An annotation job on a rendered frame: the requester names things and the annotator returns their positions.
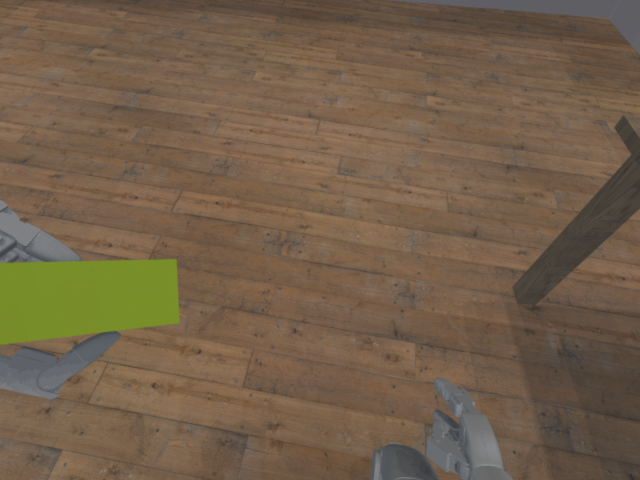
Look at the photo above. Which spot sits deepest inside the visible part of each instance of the right robot hand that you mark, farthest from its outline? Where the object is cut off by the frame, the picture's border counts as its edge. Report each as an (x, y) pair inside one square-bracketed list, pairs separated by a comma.
[(462, 447)]

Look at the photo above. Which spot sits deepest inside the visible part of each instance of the left robot hand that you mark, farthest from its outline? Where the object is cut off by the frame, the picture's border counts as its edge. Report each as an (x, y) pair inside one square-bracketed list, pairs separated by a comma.
[(31, 371)]

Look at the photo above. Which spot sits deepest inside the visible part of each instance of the sponge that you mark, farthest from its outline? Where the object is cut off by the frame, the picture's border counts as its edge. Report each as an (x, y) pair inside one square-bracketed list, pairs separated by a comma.
[(45, 300)]

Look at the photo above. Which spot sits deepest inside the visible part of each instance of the table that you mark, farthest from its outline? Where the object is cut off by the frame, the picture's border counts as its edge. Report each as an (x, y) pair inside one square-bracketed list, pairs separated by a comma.
[(609, 209)]

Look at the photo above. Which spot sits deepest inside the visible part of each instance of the right robot thigh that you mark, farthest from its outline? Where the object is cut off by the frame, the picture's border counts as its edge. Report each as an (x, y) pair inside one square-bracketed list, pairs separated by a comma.
[(400, 462)]

